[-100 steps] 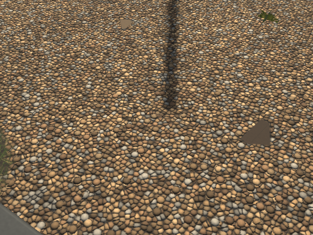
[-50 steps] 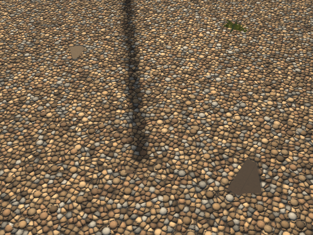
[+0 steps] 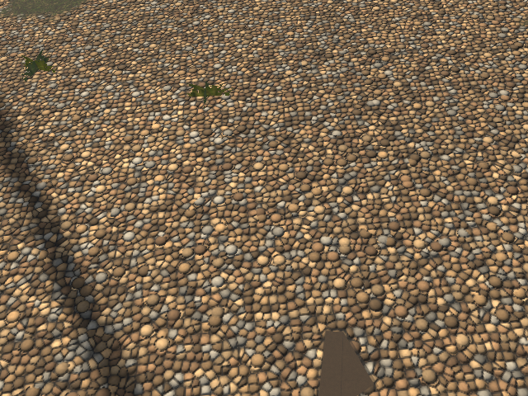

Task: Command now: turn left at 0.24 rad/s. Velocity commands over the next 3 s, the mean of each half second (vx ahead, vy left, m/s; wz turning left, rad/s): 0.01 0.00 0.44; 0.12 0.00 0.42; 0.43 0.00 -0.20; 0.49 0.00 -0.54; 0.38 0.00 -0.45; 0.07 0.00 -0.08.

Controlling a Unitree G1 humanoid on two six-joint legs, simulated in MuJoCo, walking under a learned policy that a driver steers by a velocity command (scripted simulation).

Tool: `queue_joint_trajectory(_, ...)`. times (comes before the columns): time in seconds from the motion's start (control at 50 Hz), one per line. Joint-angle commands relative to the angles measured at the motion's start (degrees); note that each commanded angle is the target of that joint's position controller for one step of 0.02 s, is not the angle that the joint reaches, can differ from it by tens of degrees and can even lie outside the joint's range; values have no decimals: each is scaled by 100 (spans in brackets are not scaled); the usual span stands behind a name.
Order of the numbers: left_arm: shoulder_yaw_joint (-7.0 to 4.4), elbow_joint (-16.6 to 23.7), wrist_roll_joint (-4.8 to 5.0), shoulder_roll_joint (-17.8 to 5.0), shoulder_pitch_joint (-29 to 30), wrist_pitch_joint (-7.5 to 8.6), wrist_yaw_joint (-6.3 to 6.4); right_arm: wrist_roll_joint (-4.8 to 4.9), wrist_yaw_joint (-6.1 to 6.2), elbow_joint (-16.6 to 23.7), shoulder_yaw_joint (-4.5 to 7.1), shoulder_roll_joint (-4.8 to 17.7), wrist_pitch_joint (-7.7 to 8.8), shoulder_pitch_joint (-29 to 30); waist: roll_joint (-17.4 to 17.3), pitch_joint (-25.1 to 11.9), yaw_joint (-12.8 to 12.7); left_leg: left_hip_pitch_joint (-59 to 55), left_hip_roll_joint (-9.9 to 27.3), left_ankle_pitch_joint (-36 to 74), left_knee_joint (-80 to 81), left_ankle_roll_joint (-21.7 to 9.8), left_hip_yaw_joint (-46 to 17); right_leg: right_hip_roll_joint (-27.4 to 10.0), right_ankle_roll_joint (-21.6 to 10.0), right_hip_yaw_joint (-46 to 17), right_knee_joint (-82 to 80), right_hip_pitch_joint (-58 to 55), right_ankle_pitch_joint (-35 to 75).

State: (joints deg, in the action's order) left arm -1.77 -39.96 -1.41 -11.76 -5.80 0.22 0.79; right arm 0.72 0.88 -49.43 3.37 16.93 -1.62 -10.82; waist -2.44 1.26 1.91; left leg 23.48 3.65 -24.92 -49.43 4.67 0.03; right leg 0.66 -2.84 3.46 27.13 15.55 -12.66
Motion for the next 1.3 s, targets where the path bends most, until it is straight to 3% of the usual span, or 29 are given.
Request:
queue_joint_trajectory(0.02, -396, 198, 44, -1228, -49, -7, 133, 40, 23, 488, 128, 570, 13, 199, 998, -550, -276, 146, 7, -111, -5, -34, 48, -1800, -1235, -1136, -736, -777, 2272)
queue_joint_trajectory(0.14, -465, 103, 116, -1256, 163, -102, 197, 42, -89, 612, 142, 432, -51, 23, 956, -563, -180, -159, -68, -65, 571, -276, 315, -1958, -1116, -924, -529, -910, 2428)
queue_joint_trajectory(0.2, -494, -23, 271, -1225, 191, -169, 220, -5, -169, 523, 192, 467, -44, -443, 818, -594, 107, -1109, -298, 1418, 2273, -673, 429, -1604, -484, -357, 200, -518, 1634)
queue_joint_trajectory(0.22, -468, -56, 194, -1010, -36, -173, 198, -44, -113, 584, 318, 942, -28, -493, -221, -532, -57, -1731, 398, 2821, 2846, -1035, -771, -1087, 96, 248, 1338, 360, 425)
queue_joint_trajectory(0.24, -383, 259, -20, -768, 360, -133, 195, -98, -60, 721, 450, 1600, 7, -505, -1580, -281, -57, -2190, 1777, 4766, 2972, -2067, -2763, -67, 656, 431, 2656, 2072, -2277)
queue_joint_trajectory(0.26, -413, 368, 26, -885, 815, -90, 213, -315, -104, 786, 397, 1438, 142, -714, -981, -639, 313, -2036, 2000, 4603, 3107, -2630, -3036, 38, 622, -510, 3731, 2224, -2827)
queue_joint_trajectory(0.28, -470, 301, 151, -1033, 698, -97, 200, -297, -115, 839, 359, 1301, 258, -407, -594, -529, 91, -2025, 1691, 4238, 3075, -2409, -2498, -95, 542, -742, 4073, 2356, -2347)
queue_joint_trajectory(0.32, -545, 69, 117, -1176, 421, -123, 249, -33, -44, 965, 295, 1000, 295, 150, -254, -389, -158, -1984, 1173, 3739, 2996, -1833, -1908, -236, 534, -823, 3913, 2453, -1446)
queue_joint_trajectory(0.34, -557, 28, 91, -1165, 337, -123, 260, 17, 0, 997, 250, 900, 274, 197, -282, -444, -217, -1897, 1027, 3885, 3001, -1763, -1759, -207, 584, -813, 3938, 2259, -1155)
queue_joint_trajectory(0.48, -494, 49, 164, -969, 372, -26, 243, 5, 118, 1102, 304, 1039, 142, -164, -474, -479, -58, -2166, 741, 3130, 3007, -1739, -1916, -27, 825, -866, 2604, 2057, -557)
queue_joint_trajectory(0.62, -489, 66, 210, -1056, 311, 140, 112, -14, 64, 1339, 362, 1154, 42, 104, -696, -441, -13, -1553, 601, 2743, 2832, -1782, -2560, 161, 794, -926, 1387, 1096, -761)
queue_joint_trajectory(0.72, -520, -59, 232, -1122, -281, 290, -33, 100, 94, 1543, 327, 1046, -54, 481, -698, -679, -350, -1568, 327, 3255, 2272, -1443, -2877, 183, 543, -788, -473, -22, 177)
queue_joint_trajectory(0.74, -548, -107, 185, -1245, -469, 297, -44, 88, 123, 1556, 268, 866, -57, 355, -476, -860, -358, -1170, 89, 2178, 2056, -1186, -2679, -199, 376, -986, -843, -745, 765)
queue_joint_trajectory(0.76, -555, -35, 79, -1479, -495, 265, -24, -46, 100, 1512, 125, 426, -42, -2, 707, -1063, -162, -408, -556, 81, 988, -855, -1900, -1335, -60, -2184, -1074, -1494, 846)
queue_joint_trajectory(0.78, -605, -111, -71, -1792, -631, 236, -41, 6, 103, 1695, 188, 619, 23, 24, 1734, -608, -82, 913, -1201, -1306, 79, -657, -1082, -2060, -1003, -3564, -1291, -1361, 200)
queue_joint_trajectory(0.8, -559, -32, -3, -1584, -548, 289, -49, -24, 102, 1639, 267, 964, 104, -7, 1425, -390, -176, 1303, -765, -1045, -837, -531, -1150, -2260, -1348, -3854, -1491, -1154, -1167)
queue_joint_trajectory(0.82, -480, -14, 87, -1323, -441, 318, -30, -9, 73, 1541, 314, 1079, 139, 35, 1167, -177, -184, 1455, -618, -568, -1084, -485, -1108, -1935, -1143, -3421, -1583, -1061, -2044)
queue_joint_trajectory(0.86, -403, -88, 207, -1188, -442, 341, 20, -69, 39, 1396, 270, 855, 169, 0, 1151, 52, -220, 1681, -498, 66, -1128, -297, -946, -1512, -809, -2871, -1713, -1158, -2123)
queue_joint_trajectory(0.9, -385, -177, 190, -1220, -716, 360, 54, -46, -45, 1422, 193, 641, 288, 196, 1052, 118, -370, 1609, -375, 546, -904, -236, -523, -1297, -784, -2371, -1826, -1106, -1597)
queue_joint_trajectory(0.98, -411, -221, 222, -1387, -983, 389, 39, -13, -111, 1588, 35, 296, 485, 680, 1145, 75, -615, 926, -201, 887, 502, -231, -34, -1172, -805, -1779, -1840, -886, -730)
queue_joint_trajectory(1.02, -434, -245, 247, -1520, -1100, 386, -13, 31, -147, 1621, 21, 306, 543, 737, 1196, 90, -645, 402, -262, 818, 1111, -301, 106, -1222, -837, -1657, -1792, -638, -604)
queue_joint_trajectory(1.06, -440, -275, 297, -1593, -1214, 369, -76, 79, -177, 1624, 48, 419, 572, 649, 1185, 103, -596, -33, -315, 911, 1538, -411, 178, -1359, -884, -1719, -1702, -473, -681)
queue_joint_trajectory(1.12, -330, -313, 334, -1380, -1205, 318, -130, 101, -144, 1367, 151, 545, 598, -167, 909, -36, -58, -1699, -459, 1423, 2456, -643, 225, -1203, -644, -1674, -1096, 230, -412)
queue_joint_trajectory(1.14, -229, -276, 280, -1106, -1091, 347, -149, 95, -76, 1257, 238, 722, 605, -811, 755, -330, 310, -2689, -114, 1366, 2557, -775, -179, -887, -376, -1401, -294, 732, -224)
queue_joint_trajectory(1.16, -54, -32, 184, -539, -913, 415, -167, -63, 3, 1204, 357, 1234, 600, -1608, -517, -921, 623, -3963, 1279, 702, 2939, -1217, -1915, -206, 77, -715, 1805, 1937, -970)
queue_joint_trajectory(1.18, -124, 146, 336, -773, -982, 515, -93, -128, -67, 1078, 461, 1557, 613, -1897, -1379, -981, 559, -3741, 2120, -422, 3572, -1885, -3684, 70, 151, -767, 3180, 2858, -1997)
queue_joint_trajectory(1.2, -267, 71, 428, -1263, -990, 527, -72, -101, -116, 1095, 307, 1036, 675, -1600, -810, -475, 451, -3317, 1968, -974, 3670, -1872, -3411, -260, 59, -1185, 3865, 3137, -1684)
queue_joint_trajectory(1.22, -296, 27, 448, -1296, -946, 506, -105, -73, -133, 1132, 204, 694, 713, -1284, -765, -96, 290, -3014, 1660, -861, 3766, -1673, -2770, -383, -16, -1194, 3972, 3267, -1158)
queue_joint_trajectory(1.3, -273, -113, 332, -919, -927, 355, -170, -135, -141, 1107, 142, 414, 801, -693, -445, 251, -43, -2191, 1040, 1651, 4106, -1349, -918, -610, 124, -1077, 3752, 2888, 175)
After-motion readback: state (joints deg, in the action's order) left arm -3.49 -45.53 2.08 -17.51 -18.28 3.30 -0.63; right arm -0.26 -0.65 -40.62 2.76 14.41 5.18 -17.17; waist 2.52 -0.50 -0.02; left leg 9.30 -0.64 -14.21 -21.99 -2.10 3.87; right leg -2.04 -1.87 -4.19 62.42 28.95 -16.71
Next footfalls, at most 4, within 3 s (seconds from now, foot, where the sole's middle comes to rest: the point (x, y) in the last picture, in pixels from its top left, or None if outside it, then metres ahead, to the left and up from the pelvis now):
0.22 left None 0.00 0.13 -0.78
0.76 right None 0.10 -0.07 -0.78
1.14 left None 0.07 0.22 -0.78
1.64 right None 0.46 0.15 -0.78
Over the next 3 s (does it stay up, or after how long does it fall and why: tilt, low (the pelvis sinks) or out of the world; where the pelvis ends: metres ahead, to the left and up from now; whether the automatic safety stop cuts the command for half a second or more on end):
stays up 0.78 0.25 -0.01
